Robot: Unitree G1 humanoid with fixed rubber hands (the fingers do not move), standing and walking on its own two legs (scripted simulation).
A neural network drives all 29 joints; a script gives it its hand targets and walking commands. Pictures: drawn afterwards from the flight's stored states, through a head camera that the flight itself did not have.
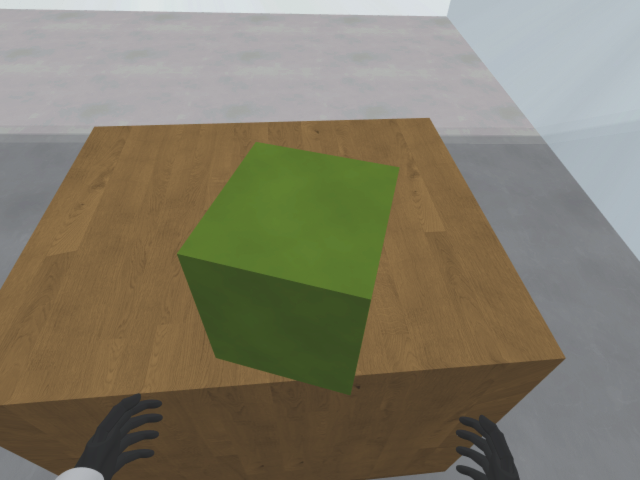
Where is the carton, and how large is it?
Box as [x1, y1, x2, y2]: [177, 142, 399, 395]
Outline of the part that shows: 255,142 177,253 214,354 218,358 350,395 399,167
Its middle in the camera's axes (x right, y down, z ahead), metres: -0.02 +0.04 +0.55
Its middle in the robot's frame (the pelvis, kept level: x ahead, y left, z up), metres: +0.38 +0.02 +0.05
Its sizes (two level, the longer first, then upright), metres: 0.223 0.207 0.237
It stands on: a pedestal, 0.71 m high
